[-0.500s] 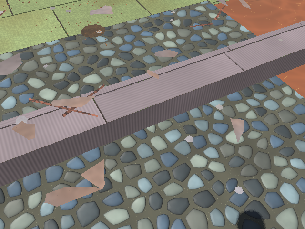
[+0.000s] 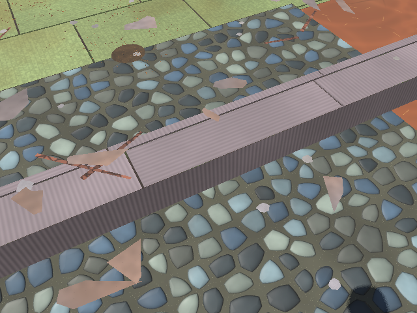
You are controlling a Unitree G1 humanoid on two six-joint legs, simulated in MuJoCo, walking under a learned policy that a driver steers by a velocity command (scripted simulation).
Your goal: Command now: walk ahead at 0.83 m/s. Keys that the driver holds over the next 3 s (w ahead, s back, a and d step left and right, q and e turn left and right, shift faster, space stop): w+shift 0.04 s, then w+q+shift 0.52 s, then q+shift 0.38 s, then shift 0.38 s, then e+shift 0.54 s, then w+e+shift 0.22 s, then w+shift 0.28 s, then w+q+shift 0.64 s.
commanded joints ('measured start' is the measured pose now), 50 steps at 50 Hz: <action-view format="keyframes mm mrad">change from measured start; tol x32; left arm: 1 47 114 17 -27 -10 -34 7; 15 180 160 12 11 10 -45 55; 33 -399 59 -55 -406 9 -20 4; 38 218 234 13 -222 15 -33 65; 50 -161 166 36 -340 17 7 46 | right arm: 1 -74 -80 -12 -78 -20 -8 26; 13 -358 -16 29 -208 6 13 37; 18 287 -191 -46 -45 8 10 5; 50 -17 -46 -22 -441 -14 146 -27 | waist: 1 -14 -93 85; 17 -227 -217 -109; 20 -131 195 -226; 30 -31 -68 181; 40 3 -131 -435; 50 -116 -170 -55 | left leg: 1 -371 85 -2 76 113 -41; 11 -304 16 161 -278 313 -4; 17 255 -171 246 -379 31 135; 20 883 216 -773 -738 -322 400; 28 116 -12 -320 -906 200 225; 34 194 -121 -230 -588 1020 -14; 37 76 -170 -244 18 706 -87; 38 -142 -267 -126 350 -386 -91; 39 -250 -191 -91 579 -515 -86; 50 -184 27 5 307 -23 -122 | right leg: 1 195 -268 402 -370 -287 -88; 11 205 -214 -52 -473 380 -13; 16 405 -265 -157 67 1486 26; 18 178 -256 -133 647 1260 -2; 19 -265 -55 -92 1050 253 35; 20 -619 51 115 1268 -113 50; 36 189 34 143 81 456 47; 39 619 -559 476 203 1570 -56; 43 109 -450 392 -77 500 -139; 50 -125 -363 8 -132 521 -76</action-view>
